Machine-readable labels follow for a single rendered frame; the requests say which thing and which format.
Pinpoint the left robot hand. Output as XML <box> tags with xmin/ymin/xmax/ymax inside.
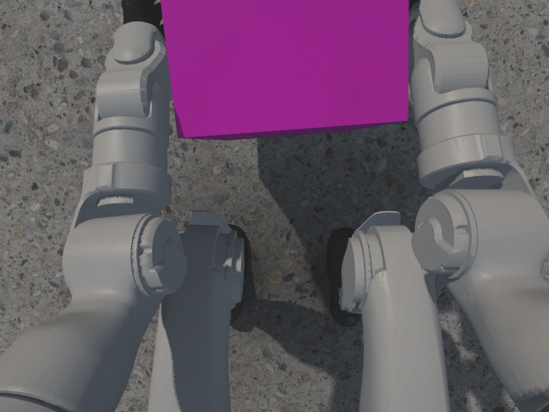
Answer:
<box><xmin>121</xmin><ymin>0</ymin><xmax>166</xmax><ymax>41</ymax></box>

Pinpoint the robot right upper arm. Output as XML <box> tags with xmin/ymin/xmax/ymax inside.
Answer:
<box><xmin>411</xmin><ymin>189</ymin><xmax>549</xmax><ymax>412</ymax></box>

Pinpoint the right robot thigh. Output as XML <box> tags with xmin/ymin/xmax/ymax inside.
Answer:
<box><xmin>344</xmin><ymin>225</ymin><xmax>451</xmax><ymax>412</ymax></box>

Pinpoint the robot left forearm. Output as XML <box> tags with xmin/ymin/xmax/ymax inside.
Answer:
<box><xmin>63</xmin><ymin>21</ymin><xmax>172</xmax><ymax>286</ymax></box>

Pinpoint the robot right foot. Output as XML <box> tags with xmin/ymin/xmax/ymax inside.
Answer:
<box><xmin>326</xmin><ymin>227</ymin><xmax>361</xmax><ymax>327</ymax></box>

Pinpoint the carton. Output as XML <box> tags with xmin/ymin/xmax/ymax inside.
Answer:
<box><xmin>160</xmin><ymin>0</ymin><xmax>409</xmax><ymax>140</ymax></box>

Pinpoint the robot left upper arm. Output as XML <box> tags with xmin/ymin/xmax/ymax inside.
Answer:
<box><xmin>0</xmin><ymin>213</ymin><xmax>187</xmax><ymax>412</ymax></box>

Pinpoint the robot right forearm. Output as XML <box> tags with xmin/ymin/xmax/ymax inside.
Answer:
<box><xmin>408</xmin><ymin>0</ymin><xmax>549</xmax><ymax>222</ymax></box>

